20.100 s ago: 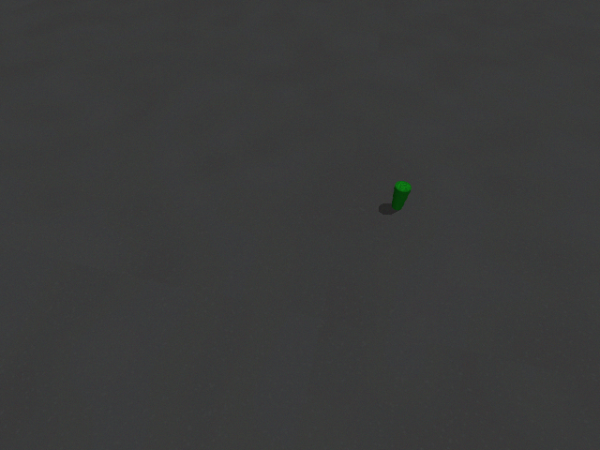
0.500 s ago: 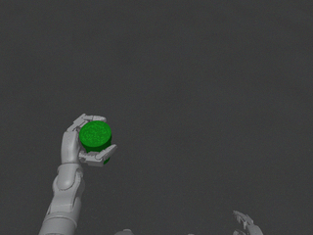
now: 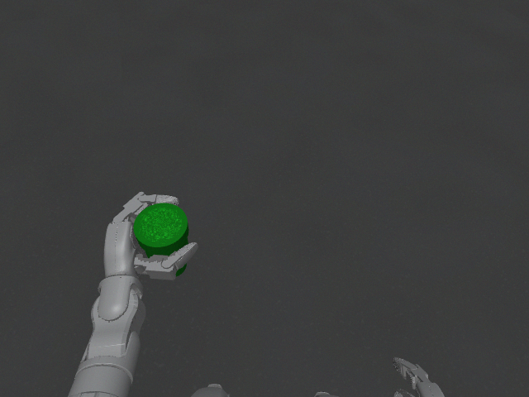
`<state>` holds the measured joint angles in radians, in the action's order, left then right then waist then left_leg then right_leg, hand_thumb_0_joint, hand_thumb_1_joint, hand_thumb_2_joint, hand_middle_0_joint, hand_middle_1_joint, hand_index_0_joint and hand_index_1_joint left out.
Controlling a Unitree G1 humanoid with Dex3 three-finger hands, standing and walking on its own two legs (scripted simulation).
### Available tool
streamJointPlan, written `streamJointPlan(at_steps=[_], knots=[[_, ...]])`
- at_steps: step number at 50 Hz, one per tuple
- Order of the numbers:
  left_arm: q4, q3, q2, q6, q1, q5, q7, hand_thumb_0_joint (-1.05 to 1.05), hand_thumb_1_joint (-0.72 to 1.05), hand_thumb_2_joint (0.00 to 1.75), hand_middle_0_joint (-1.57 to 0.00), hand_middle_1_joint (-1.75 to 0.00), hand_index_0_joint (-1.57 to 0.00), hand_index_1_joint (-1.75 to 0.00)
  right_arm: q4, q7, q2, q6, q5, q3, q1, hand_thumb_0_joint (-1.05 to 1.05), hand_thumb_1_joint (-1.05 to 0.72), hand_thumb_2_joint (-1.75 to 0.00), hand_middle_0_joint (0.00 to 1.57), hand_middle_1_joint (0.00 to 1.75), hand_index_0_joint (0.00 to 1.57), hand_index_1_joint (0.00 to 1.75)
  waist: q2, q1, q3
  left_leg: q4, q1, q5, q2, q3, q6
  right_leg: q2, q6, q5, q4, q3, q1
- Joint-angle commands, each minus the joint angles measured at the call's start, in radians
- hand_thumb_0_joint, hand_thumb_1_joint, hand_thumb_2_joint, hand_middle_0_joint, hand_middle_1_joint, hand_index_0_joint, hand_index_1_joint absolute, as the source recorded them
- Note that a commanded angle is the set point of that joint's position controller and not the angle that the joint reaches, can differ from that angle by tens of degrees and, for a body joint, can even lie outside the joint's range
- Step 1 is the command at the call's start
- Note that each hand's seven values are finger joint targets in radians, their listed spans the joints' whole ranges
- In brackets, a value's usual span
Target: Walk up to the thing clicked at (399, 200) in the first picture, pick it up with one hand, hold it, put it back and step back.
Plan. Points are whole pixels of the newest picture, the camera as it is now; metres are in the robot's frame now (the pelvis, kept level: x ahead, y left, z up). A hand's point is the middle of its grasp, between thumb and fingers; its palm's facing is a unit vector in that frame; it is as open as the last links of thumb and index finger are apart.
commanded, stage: crouch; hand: left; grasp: from the side
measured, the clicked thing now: (167, 246) +0.33 +0.17 +0.01
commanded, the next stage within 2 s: lower in 1.76 s
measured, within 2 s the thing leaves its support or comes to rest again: neither
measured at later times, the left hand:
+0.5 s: hand (181, 280) +0.35 +0.19 -0.18, palm faces +0.17 -0.98 -0.02, open 9.5 cm
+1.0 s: hand (190, 306) +0.37 +0.20 -0.40, palm faces +0.19 -0.98 -0.02, open 9.5 cm
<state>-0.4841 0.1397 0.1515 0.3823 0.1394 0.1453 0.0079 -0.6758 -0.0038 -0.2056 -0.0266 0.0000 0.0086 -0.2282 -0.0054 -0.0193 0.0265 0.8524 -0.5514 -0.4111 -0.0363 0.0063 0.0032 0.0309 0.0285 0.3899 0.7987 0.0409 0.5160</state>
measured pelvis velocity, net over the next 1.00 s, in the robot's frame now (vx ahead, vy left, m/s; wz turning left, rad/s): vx -0.08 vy -0.01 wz -0.07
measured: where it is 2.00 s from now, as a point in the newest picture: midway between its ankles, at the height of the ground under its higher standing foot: outside the picture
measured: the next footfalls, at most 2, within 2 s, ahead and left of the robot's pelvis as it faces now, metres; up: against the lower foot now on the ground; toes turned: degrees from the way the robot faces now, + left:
none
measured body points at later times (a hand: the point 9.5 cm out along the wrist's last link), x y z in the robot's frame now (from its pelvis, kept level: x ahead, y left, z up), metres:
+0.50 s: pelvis -0.03 -0.01 -0.16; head +0.11 +0.02 +0.27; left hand +0.34 +0.24 -0.17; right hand +0.09 -0.27 -0.27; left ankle +0.01 +0.12 -0.70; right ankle +0.01 -0.14 -0.70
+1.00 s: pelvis -0.08 -0.01 -0.34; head +0.12 +0.04 +0.05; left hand +0.36 +0.25 -0.40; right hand +0.01 -0.28 -0.46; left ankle +0.01 +0.12 -0.70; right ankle +0.01 -0.14 -0.70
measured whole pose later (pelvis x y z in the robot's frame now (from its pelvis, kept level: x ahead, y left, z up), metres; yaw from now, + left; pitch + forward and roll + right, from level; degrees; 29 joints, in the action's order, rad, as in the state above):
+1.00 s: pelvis -0.08 -0.01 -0.34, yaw -4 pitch +32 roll -5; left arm -1.14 0.48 0.41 0.80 0.66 0.07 -0.11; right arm -0.73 0.10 -0.25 -0.01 0.12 -0.04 -0.10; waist 0.03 -0.14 0.11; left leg 2.21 -2.10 -0.69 -0.03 0.11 0.02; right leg 0.03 0.02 0.68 2.15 0.05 2.04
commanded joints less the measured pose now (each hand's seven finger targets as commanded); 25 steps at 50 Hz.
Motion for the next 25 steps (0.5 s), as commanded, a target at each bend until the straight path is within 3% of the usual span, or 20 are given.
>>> streamJointPlan(at_steps=[1,2,3,4,6,7,9,10,12,13,15,20,25], knots=[[0.186,0.042,0.112,0.135,0.341,0.001,0.002,0.00,0.27,1.16,-1.20,-1.29,-1.21,-1.29,0.106,-0.005,-0.139,-0.044,0.012,0.058,0.034,0.00,-0.88,-0.90,0.20,0.30,0.20,0.30,0.006,-0.025,0.221,-0.096,0.061,0.164,0.017,0.006,-0.005,-0.034,-0.037,-0.194,-0.053,0.006,-0.003],[0.150,0.034,0.101,0.147,0.329,-0.001,-0.001,0.00,0.27,1.16,-1.19,-1.28,-1.20,-1.28,0.100,0.000,-0.140,-0.044,0.014,0.060,0.031,0.00,-0.88,-0.90,0.20,0.30,0.20,0.30,-0.004,-0.023,0.228,-0.081,0.041,0.151,0.018,0.007,-0.004,-0.033,-0.039,-0.181,-0.038,0.006,0.009],[0.137,0.065,0.130,0.163,0.345,-0.005,0.001,0.00,0.28,1.15,-1.20,-1.29,-1.21,-1.28,0.102,0.000,-0.144,-0.046,0.016,0.063,0.037,0.00,-0.88,-0.90,0.20,0.30,0.20,0.30,0.001,-0.021,0.230,-0.062,0.015,0.130,0.021,0.004,-0.007,-0.030,-0.038,-0.166,-0.029,0.000,0.034],[0.123,0.055,0.120,0.178,0.342,-0.011,0.000,0.00,0.24,1.15,-1.20,-1.29,-1.21,-1.28,0.097,0.005,-0.143,-0.047,0.021,0.064,0.026,0.00,-0.88,-0.90,0.20,0.30,0.20,0.30,0.000,-0.026,0.269,-0.043,0.016,0.142,0.018,0.010,-0.006,-0.033,-0.040,-0.174,-0.002,0.002,0.051],[0.070,0.084,0.135,0.214,0.340,-0.010,0.000,0.00,0.25,1.15,-1.20,-1.29,-1.22,-1.29,0.089,0.013,-0.146,-0.044,0.026,0.069,0.020,0.00,-0.88,-0.90,0.20,0.30,0.20,0.30,-0.016,-0.020,0.303,0.010,-0.023,0.172,0.020,0.011,-0.003,-0.032,-0.042,-0.197,0.051,0.001,0.087],[0.051,0.070,0.120,0.234,0.354,-0.009,-0.005,0.00,0.24,1.15,-1.20,-1.29,-1.21,-1.29,0.086,0.017,-0.154,-0.045,0.031,0.073,0.009,0.00,-0.88,-0.90,0.20,0.30,0.20,0.30,-0.002,-0.035,0.337,0.048,-0.034,0.197,0.017,0.015,-0.006,-0.035,-0.043,-0.214,0.083,0.002,0.124],[0.022,0.105,0.153,0.283,0.393,-0.004,-0.014,0.00,0.24,1.16,-1.21,-1.30,-1.22,-1.30,0.082,0.025,-0.155,-0.045,0.035,0.072,0.005,0.00,-0.89,-0.90,0.20,0.30,0.20,0.30,-0.018,-0.029,0.373,0.117,-0.100,0.201,0.020,0.019,-0.007,-0.034,-0.046,-0.207,0.146,-0.001,0.183],[-0.033,0.094,0.141,0.302,0.389,-0.006,-0.024,0.00,0.21,1.15,-1.22,-1.30,-1.23,-1.30,0.081,0.029,-0.157,-0.048,0.038,0.072,0.008,0.00,-0.89,-0.90,0.20,0.30,0.20,0.30,-0.014,-0.042,0.370,0.157,-0.149,0.183,0.020,0.023,-0.007,-0.037,-0.047,-0.189,0.189,0.001,0.239],[-0.060,0.120,0.167,0.352,0.433,-0.005,-0.034,0.00,0.19,1.15,-1.22,-1.30,-1.23,-1.30,0.078,0.038,-0.165,-0.050,0.042,0.072,0.005,0.00,-0.90,-0.91,0.20,0.30,0.20,0.30,-0.033,-0.042,0.429,0.241,-0.234,0.167,0.023,0.030,-0.007,-0.036,-0.052,-0.164,0.274,0.000,0.333],[-0.088,0.106,0.153,0.374,0.431,-0.004,-0.041,0.00,0.17,1.14,-1.22,-1.30,-1.23,-1.30,0.080,0.042,-0.164,-0.050,0.045,0.068,0.009,0.00,-0.90,-0.91,0.20,0.30,0.20,0.30,-0.040,-0.047,0.447,0.286,-0.269,0.160,0.025,0.030,-0.009,-0.036,-0.052,-0.156,0.312,-0.001,0.380],[-0.105,0.148,0.205,0.416,0.460,-0.005,-0.051,0.00,0.21,1.16,-1.21,-1.29,-1.21,-1.29,0.080,0.047,-0.180,-0.051,0.046,0.068,0.007,0.00,-0.89,-0.91,0.20,0.30,0.20,0.30,-0.064,-0.035,0.527,0.365,-0.334,0.163,0.025,0.037,-0.009,-0.035,-0.056,-0.146,0.395,-0.002,0.458],[-0.143,0.153,0.231,0.470,0.550,0.002,-0.085,0.00,0.18,1.16,-1.20,-1.28,-1.20,-1.29,0.081,0.059,-0.213,-0.045,0.054,0.067,0.006,0.00,-0.89,-0.91,0.20,0.30,0.20,0.30,-0.139,-0.043,0.663,0.507,-0.428,0.167,0.019,0.064,0.004,-0.043,-0.069,-0.087,0.581,0.016,0.679],[-0.166,0.217,0.274,0.474,0.627,0.022,-0.075,0.00,0.21,1.20,-1.21,-1.30,-1.21,-1.31,0.072,0.059,-0.213,-0.031,0.061,0.067,0.008,0.00,-0.90,-0.91,0.20,0.30,0.20,0.30,-0.074,-0.055,0.729,0.647,-0.659,0.055,0.026,0.040,-0.014,-0.036,-0.053,-0.050,0.639,-0.037,0.686]])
